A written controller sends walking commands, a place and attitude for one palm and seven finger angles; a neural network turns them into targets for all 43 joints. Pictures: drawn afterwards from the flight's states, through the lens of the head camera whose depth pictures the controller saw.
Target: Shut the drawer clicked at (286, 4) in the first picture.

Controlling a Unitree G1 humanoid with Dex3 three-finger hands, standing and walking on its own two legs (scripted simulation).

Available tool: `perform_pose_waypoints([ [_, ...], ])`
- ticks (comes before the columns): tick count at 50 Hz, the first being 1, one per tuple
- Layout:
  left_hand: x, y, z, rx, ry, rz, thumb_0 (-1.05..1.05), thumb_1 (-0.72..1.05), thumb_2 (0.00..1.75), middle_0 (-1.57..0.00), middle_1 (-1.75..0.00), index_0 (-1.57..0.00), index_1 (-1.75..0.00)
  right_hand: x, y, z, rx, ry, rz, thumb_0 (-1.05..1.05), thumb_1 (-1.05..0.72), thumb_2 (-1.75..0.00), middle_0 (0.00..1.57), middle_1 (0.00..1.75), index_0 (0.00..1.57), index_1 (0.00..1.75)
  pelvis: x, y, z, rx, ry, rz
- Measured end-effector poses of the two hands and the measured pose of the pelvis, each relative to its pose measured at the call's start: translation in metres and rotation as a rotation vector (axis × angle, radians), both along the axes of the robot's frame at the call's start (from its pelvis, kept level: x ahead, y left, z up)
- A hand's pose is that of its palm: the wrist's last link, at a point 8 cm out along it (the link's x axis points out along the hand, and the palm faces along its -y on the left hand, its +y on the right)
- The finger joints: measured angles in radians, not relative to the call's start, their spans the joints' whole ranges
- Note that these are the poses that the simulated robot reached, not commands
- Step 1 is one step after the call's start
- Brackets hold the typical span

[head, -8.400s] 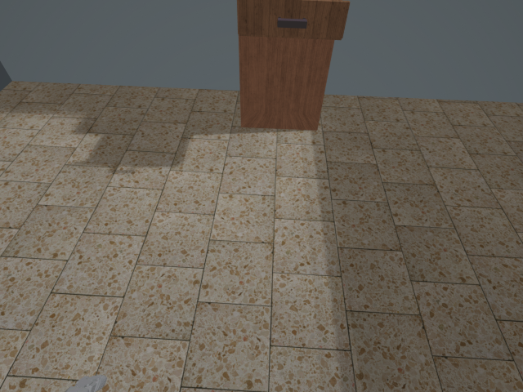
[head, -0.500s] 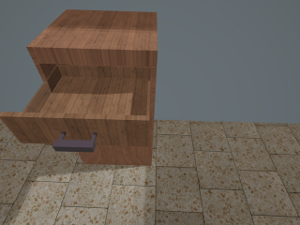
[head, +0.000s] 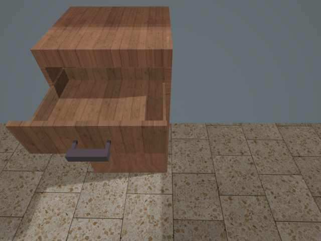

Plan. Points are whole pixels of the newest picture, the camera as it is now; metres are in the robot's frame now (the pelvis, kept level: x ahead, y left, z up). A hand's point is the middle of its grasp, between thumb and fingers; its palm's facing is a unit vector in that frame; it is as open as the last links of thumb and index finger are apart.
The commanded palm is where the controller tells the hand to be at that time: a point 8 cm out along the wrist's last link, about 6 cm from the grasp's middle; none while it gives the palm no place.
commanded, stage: shuffle to correct the standing spot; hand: left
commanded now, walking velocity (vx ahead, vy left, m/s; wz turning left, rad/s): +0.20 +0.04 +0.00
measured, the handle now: (90, 149) +0.36 +0.24 +0.00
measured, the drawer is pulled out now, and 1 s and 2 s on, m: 0.29 0.29 0.29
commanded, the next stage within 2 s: come to a stop and stand still in 0.16 s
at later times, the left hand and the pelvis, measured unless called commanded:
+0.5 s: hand out of the picture +0.08 +0.19 -0.18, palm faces +0.07 -0.97 -0.22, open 7.3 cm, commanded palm none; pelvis +0.08 +0.02 +0.00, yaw +2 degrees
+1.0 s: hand out of the picture +0.11 +0.24 -0.17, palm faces +0.04 -0.97 -0.24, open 7.3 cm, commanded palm none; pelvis +0.04 +0.05 -0.01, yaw +0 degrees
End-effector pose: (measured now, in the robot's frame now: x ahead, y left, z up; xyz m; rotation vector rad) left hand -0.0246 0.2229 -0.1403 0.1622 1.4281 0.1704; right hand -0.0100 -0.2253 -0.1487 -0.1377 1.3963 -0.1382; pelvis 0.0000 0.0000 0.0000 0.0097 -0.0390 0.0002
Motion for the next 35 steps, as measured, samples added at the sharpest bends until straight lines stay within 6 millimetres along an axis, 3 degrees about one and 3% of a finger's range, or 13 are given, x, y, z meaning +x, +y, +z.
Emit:
perform_pose_waypoints([
  [4, -0.006, -0.007, 0.002, -0.001, 0.033, 0.012, 0.01, 0.91, 0.90, -0.20, -0.30, -0.20, -0.30, -0.011, -0.004, -0.005, 0.013, 0.057, -0.021, 0.00, -0.91, -0.90, 0.20, 0.30, 0.21, 0.30, 0.011, -0.004, -0.002, 0.001, 0.005, -0.005],
  [8, -0.005, -0.014, 0.000, -0.002, 0.046, 0.045, 0.01, 0.91, 0.90, -0.20, -0.30, -0.20, -0.30, -0.009, -0.008, -0.009, 0.015, 0.098, -0.017, 0.00, -0.91, -0.90, 0.20, 0.30, 0.20, 0.30, 0.025, -0.008, -0.006, -0.015, 0.020, 0.007],
  [11, -0.004, -0.015, -0.004, -0.011, 0.051, 0.083, 0.01, 0.91, 0.90, -0.20, -0.30, -0.20, -0.30, 0.005, -0.009, -0.007, -0.001, 0.109, 0.005, 0.00, -0.91, -0.90, 0.20, 0.30, 0.20, 0.30, 0.033, -0.006, -0.008, -0.023, 0.028, 0.024],
  [16, 0.003, -0.008, -0.016, -0.044, 0.093, 0.105, 0.01, 0.91, 0.90, -0.20, -0.30, -0.20, -0.30, 0.049, -0.003, -0.002, -0.043, 0.016, 0.023, 0.00, -0.91, -0.90, 0.20, 0.30, 0.20, 0.30, 0.052, 0.007, -0.013, -0.010, 0.019, 0.020],
  [19, 0.027, -0.002, -0.015, -0.041, 0.096, 0.080, 0.01, 0.91, 0.90, -0.20, -0.30, -0.20, -0.30, 0.065, 0.006, 0.000, -0.051, -0.030, 0.012, 0.00, -0.91, -0.90, 0.20, 0.30, 0.20, 0.30, 0.064, 0.014, -0.009, -0.010, 0.018, 0.005],
  [23, 0.080, 0.005, -0.007, -0.026, -0.009, 0.057, 0.01, 0.91, 0.90, -0.20, -0.30, -0.20, -0.30, 0.077, 0.022, 0.001, -0.017, -0.017, 0.021, 0.00, -0.91, -0.90, 0.20, 0.30, 0.20, 0.30, 0.075, 0.017, -0.003, -0.009, 0.023, 0.024],
  [27, 0.118, 0.019, -0.002, 0.034, -0.088, 0.034, 0.03, 0.94, 0.90, -0.20, -0.30, -0.20, -0.30, 0.089, 0.033, -0.004, 0.024, 0.002, 0.015, 0.00, -0.91, -0.90, 0.20, 0.30, 0.20, 0.30, 0.084, 0.012, -0.004, 0.006, 0.021, 0.027],
  [31, 0.141, 0.024, 0.003, 0.065, -0.133, 0.008, 0.02, 0.94, 0.90, -0.20, -0.30, -0.20, -0.30, 0.097, 0.025, -0.013, 0.023, 0.023, -0.013, 0.01, -0.93, -0.90, 0.20, 0.30, 0.21, 0.30, 0.087, 0.009, -0.007, -0.001, 0.031, 0.019],
  [35, 0.147, 0.026, 0.004, 0.067, -0.147, -0.013, 0.01, 0.92, 0.90, -0.20, -0.30, -0.20, -0.30, 0.105, 0.016, -0.011, 0.001, 0.010, -0.027, 0.01, -0.93, -0.90, 0.20, 0.30, 0.21, 0.30, 0.078, 0.012, -0.006, -0.004, 0.035, 0.025],
])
